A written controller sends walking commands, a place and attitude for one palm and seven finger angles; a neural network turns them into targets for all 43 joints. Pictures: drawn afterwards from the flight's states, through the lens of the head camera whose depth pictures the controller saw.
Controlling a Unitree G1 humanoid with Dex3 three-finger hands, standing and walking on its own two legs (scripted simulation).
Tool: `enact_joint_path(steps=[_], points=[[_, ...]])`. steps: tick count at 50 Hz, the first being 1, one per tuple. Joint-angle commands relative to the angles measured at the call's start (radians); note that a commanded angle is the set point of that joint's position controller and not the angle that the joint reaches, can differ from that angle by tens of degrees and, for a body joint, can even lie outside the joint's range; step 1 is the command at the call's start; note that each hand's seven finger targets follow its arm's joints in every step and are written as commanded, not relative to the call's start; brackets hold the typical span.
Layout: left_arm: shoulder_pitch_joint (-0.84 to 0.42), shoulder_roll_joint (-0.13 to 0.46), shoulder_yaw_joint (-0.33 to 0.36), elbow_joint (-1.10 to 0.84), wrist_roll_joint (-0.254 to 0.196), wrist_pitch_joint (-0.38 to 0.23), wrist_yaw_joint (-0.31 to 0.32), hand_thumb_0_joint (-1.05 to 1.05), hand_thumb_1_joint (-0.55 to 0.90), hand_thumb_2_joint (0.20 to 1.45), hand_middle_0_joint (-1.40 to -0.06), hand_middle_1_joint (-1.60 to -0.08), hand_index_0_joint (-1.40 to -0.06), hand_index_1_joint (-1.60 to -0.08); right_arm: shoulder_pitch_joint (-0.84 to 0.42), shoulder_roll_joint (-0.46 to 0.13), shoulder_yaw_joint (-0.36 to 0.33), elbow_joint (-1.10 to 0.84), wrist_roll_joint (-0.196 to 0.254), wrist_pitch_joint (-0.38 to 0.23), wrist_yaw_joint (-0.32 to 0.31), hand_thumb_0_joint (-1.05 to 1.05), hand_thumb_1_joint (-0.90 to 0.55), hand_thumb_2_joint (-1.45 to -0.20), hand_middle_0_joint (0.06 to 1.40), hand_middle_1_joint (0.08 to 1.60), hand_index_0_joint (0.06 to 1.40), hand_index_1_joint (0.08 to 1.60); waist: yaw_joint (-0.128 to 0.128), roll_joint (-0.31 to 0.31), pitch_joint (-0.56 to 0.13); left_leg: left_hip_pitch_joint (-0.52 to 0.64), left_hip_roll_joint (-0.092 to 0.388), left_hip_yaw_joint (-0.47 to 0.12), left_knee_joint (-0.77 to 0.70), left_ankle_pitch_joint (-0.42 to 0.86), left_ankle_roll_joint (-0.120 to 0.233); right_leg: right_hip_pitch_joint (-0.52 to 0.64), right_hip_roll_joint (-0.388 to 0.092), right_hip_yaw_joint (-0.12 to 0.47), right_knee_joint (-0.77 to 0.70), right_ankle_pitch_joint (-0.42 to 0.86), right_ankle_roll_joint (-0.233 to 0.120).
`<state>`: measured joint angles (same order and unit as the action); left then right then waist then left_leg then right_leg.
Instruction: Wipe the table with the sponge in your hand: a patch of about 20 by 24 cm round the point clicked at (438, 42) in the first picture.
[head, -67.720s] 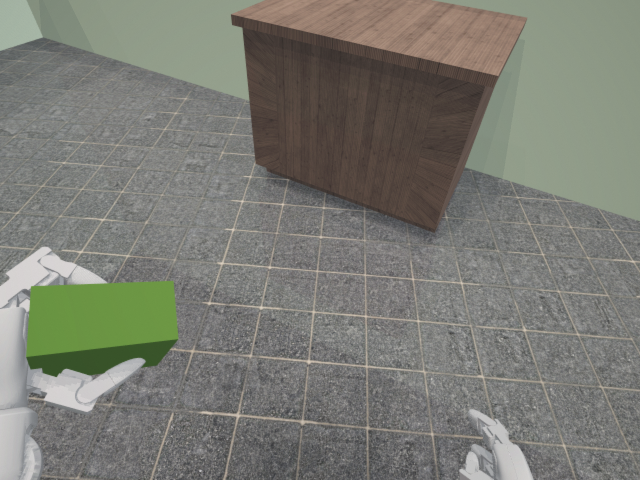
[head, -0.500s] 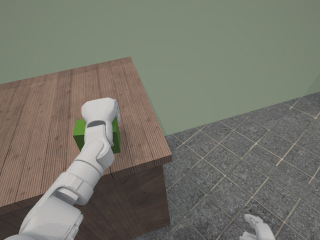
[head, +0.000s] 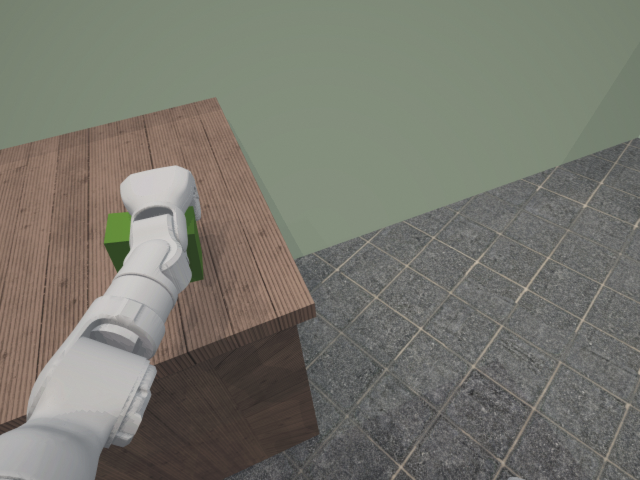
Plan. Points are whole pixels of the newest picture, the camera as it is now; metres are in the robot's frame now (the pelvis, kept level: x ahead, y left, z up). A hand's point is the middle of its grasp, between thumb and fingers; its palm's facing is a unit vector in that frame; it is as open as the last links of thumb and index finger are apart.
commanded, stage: wipe forward along the third lane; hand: left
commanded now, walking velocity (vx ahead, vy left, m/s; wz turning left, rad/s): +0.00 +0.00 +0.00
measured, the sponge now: (161, 256) +0.42 +0.25 +0.05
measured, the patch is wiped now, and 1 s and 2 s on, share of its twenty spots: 1.00 1.00 1.00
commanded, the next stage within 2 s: wipe back along the third lane in 0.88 s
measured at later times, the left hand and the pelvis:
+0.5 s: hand (159, 200) +0.48 +0.25 +0.11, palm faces -0.10 +0.02 -0.99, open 9.6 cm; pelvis +0.00 +0.02 +0.00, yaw -1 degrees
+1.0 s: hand (153, 187) +0.51 +0.27 +0.10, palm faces -0.10 +0.01 -0.99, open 9.6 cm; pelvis +0.00 +0.03 -0.01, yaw -1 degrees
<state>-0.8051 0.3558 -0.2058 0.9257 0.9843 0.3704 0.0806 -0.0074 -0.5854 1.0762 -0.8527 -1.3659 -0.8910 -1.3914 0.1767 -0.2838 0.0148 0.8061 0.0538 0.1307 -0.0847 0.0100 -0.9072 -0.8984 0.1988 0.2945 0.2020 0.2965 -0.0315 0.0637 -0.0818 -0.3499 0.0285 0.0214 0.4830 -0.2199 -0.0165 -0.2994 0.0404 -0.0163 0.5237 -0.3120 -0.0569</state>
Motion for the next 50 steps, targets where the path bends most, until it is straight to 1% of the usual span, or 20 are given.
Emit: enact_joint_path(steps=[1,3,4,5,7,10,14,16,17,20,21,24,27,30,33,35,37,38,46,50], points=[[-0.364,0.26,0.068,-0.038,0.047,0.003,0.059,0.0,0.1,1.3,-1.2,-1.6,-1.2,-1.6,-0.052,-0.119,-0.036,-0.114,-0.001,-0.04,-0.009,0.0,-0.9,-0.9,0.2,0.3,0.2,0.3,-0.01,-0.16,-0.225,0.029,-0.061,0.04,-0.012,0.123,0.059,0.104,-0.022,0.068,-0.089,0.353,0.048],[-0.374,0.267,0.071,-0.051,0.048,-0.005,0.057,0.0,0.1,1.3,-1.2,-1.6,-1.2,-1.6,-0.042,-0.121,-0.037,-0.116,-0.001,-0.042,-0.004,0.0,-0.9,-0.9,0.2,0.3,0.2,0.3,-0.012,-0.159,-0.251,0.04,-0.058,0.042,-0.007,0.141,0.061,0.119,-0.023,0.07,-0.086,0.394,0.05],[-0.388,0.299,0.087,-0.037,0.059,-0.004,0.055,0.0,0.1,1.3,-1.2,-1.6,-1.2,-1.6,-0.039,-0.126,-0.04,-0.112,-0.002,-0.036,-0.004,0.0,-0.9,-0.9,0.2,0.3,0.2,0.3,-0.016,-0.151,-0.251,0.029,-0.061,0.038,-0.008,0.14,0.058,0.121,-0.02,0.071,-0.086,0.384,0.047],[-0.415,0.29,0.069,-0.028,0.063,-0.005,0.059,0.0,0.1,1.3,-1.2,-1.6,-1.2,-1.6,-0.033,-0.126,-0.039,-0.113,0.001,-0.036,-0.004,0.0,-0.9,-0.9,0.2,0.3,0.2,0.3,-0.03,-0.144,-0.225,0.022,-0.058,0.041,-0.007,0.121,0.061,0.093,-0.021,0.072,-0.089,0.36,0.05],[-0.408,0.3,0.079,-0.004,0.065,-0.008,0.059,0.0,0.1,1.3,-1.2,-1.6,-1.2,-1.6,-0.023,-0.129,-0.038,-0.11,0.0,-0.039,-0.001,0.0,-0.9,-0.9,0.2,0.3,0.2,0.3,-0.03,-0.145,-0.212,0.013,-0.056,0.039,-0.009,0.117,0.061,0.082,-0.018,0.065,-0.089,0.347,0.047],[-0.452,0.324,0.09,-0.001,0.073,-0.018,0.062,0.0,0.1,1.3,-1.2,-1.6,-1.2,-1.6,-0.003,-0.129,-0.044,-0.11,-0.002,-0.041,-0.002,0.0,-0.9,-0.9,0.2,0.3,0.2,0.3,-0.034,-0.125,-0.242,0.017,-0.055,0.039,-0.004,0.128,0.063,0.085,-0.017,0.064,-0.083,0.347,0.046],[-0.48,0.358,0.108,0.026,0.072,-0.024,0.063,0.0,0.1,1.3,-1.2,-1.6,-1.2,-1.6,0.011,-0.136,-0.044,-0.104,-0.004,-0.04,-0.002,0.0,-0.9,-0.9,0.2,0.3,0.2,0.3,-0.042,-0.117,-0.236,0.002,-0.056,0.036,-0.001,0.118,0.06,0.074,-0.014,0.063,-0.085,0.331,0.044],[-0.514,0.333,0.081,0.038,0.071,-0.026,0.065,0.0,0.1,1.3,-1.2,-1.6,-1.2,-1.6,0.025,-0.132,-0.043,-0.105,-0.002,-0.046,-0.003,0.0,-0.9,-0.9,0.2,0.3,0.2,0.3,-0.057,-0.115,-0.235,0.004,-0.051,0.038,0.005,0.112,0.063,0.053,-0.015,0.061,-0.083,0.321,0.046],[-0.511,0.359,0.098,0.062,0.079,-0.024,0.066,0.0,0.1,1.3,-1.2,-1.6,-1.2,-1.6,0.031,-0.137,-0.044,-0.099,-0.002,-0.046,-0.003,0.0,-0.9,-0.9,0.2,0.3,0.2,0.3,-0.059,-0.117,-0.229,-0.004,-0.051,0.036,0.004,0.109,0.062,0.043,-0.012,0.058,-0.081,0.31,0.045],[-0.57,0.376,0.097,0.075,0.084,-0.024,0.064,0.0,0.1,1.3,-1.2,-1.6,-1.2,-1.6,0.054,-0.141,-0.045,-0.094,-0.003,-0.046,-0.003,0.0,-0.9,-0.9,0.2,0.3,0.2,0.3,-0.07,-0.107,-0.266,0.002,-0.048,0.034,0.012,0.133,0.062,0.044,-0.012,0.056,-0.07,0.336,0.045],[-0.563,0.334,0.072,0.079,0.077,-0.025,0.062,0.0,0.1,1.3,-1.2,-1.6,-1.2,-1.6,0.061,-0.136,-0.047,-0.097,-0.004,-0.047,0.0,0.0,-0.9,-0.9,0.2,0.3,0.2,0.3,-0.072,-0.1,-0.274,0.012,-0.047,0.038,0.018,0.145,0.062,0.041,-0.011,0.051,-0.067,0.353,0.045],[-0.568,0.389,0.118,0.088,0.076,-0.035,0.054,0.0,0.1,1.3,-1.2,-1.6,-1.2,-1.6,0.077,-0.146,-0.051,-0.09,-0.009,-0.047,0.001,0.0,-0.9,-0.9,0.2,0.3,0.2,0.3,-0.069,-0.106,-0.317,0.014,-0.045,0.036,0.028,0.183,0.062,0.07,-0.01,0.056,-0.057,0.413,0.043],[-0.572,0.344,0.082,0.111,0.078,-0.042,0.051,0.0,0.1,1.3,-1.2,-1.6,-1.2,-1.6,0.099,-0.144,-0.051,-0.091,-0.008,-0.048,0.006,0.0,-0.9,-0.9,0.2,0.3,0.2,0.3,-0.082,-0.107,-0.295,0.017,-0.04,0.034,0.034,0.195,0.062,0.028,-0.003,0.04,-0.049,0.407,0.043],[-0.612,0.394,0.111,0.106,0.093,-0.055,0.056,0.0,0.1,1.3,-1.2,-1.6,-1.2,-1.6,0.121,-0.15,-0.057,-0.084,-0.011,-0.048,0.007,0.0,-0.9,-0.9,0.2,0.3,0.2,0.3,-0.086,-0.091,-0.32,0.024,-0.036,0.03,0.043,0.214,0.062,0.016,0.0,0.041,-0.042,0.404,0.039],[-0.611,0.359,0.088,0.132,0.095,-0.056,0.062,0.0,0.1,1.3,-1.2,-1.6,-1.2,-1.6,0.138,-0.148,-0.057,-0.083,-0.012,-0.05,0.013,0.0,-0.9,-0.9,0.2,0.3,0.2,0.3,-0.091,-0.082,-0.297,0.015,-0.035,0.026,0.046,0.212,0.059,-0.02,0.006,0.03,-0.036,0.378,0.036],[-0.631,0.395,0.117,0.132,0.102,-0.06,0.07,0.0,0.1,1.3,-1.2,-1.6,-1.2,-1.6,0.153,-0.152,-0.062,-0.078,-0.015,-0.05,0.016,0.0,-0.9,-0.9,0.2,0.3,0.2,0.3,-0.09,-0.073,-0.326,0.026,-0.029,0.022,0.053,0.236,0.059,-0.021,0.009,0.03,-0.027,0.389,0.034],[-0.611,0.362,0.101,0.149,0.099,-0.059,0.076,0.0,0.1,1.3,-1.2,-1.6,-1.2,-1.6,0.159,-0.146,-0.062,-0.082,-0.016,-0.05,0.02,0.0,-0.9,-0.9,0.2,0.3,0.2,0.3,-0.087,-0.065,-0.327,0.028,-0.03,0.021,0.06,0.25,0.058,-0.032,0.013,0.023,-0.022,0.389,0.03],[-0.634,0.34,0.08,0.156,0.1,-0.055,0.078,0.0,0.1,1.3,-1.2,-1.6,-1.2,-1.6,0.159,-0.148,-0.063,-0.079,-0.016,-0.051,0.02,0.0,-0.9,-0.9,0.2,0.3,0.2,0.3,-0.102,-0.068,-0.307,0.028,-0.027,0.021,0.062,0.239,0.057,-0.059,0.014,0.021,-0.024,0.372,0.032],[-0.716,0.421,0.122,0.213,0.114,-0.044,0.091,0.0,0.1,1.3,-1.2,-1.6,-1.2,-1.6,0.198,-0.157,-0.061,-0.066,-0.022,-0.055,0.023,0.0,-0.9,-0.9,0.2,0.3,0.2,0.3,-0.117,-0.06,-0.327,-0.009,-0.025,0.012,0.079,0.22,0.058,-0.08,0.018,0.023,-0.009,0.346,0.033],[-0.76,0.41,0.096,0.233,0.129,-0.04,0.088,0.0,0.1,1.3,-1.2,-1.6,-1.2,-1.6,0.215,-0.156,-0.061,-0.066,-0.021,-0.058,0.021,0.0,-0.9,-0.9,0.2,0.3,0.2,0.3,-0.132,-0.033,-0.336,-0.013,-0.021,0.008,0.082,0.189,0.057,-0.113,0.021,0.022,-0.008,0.295,0.032]])
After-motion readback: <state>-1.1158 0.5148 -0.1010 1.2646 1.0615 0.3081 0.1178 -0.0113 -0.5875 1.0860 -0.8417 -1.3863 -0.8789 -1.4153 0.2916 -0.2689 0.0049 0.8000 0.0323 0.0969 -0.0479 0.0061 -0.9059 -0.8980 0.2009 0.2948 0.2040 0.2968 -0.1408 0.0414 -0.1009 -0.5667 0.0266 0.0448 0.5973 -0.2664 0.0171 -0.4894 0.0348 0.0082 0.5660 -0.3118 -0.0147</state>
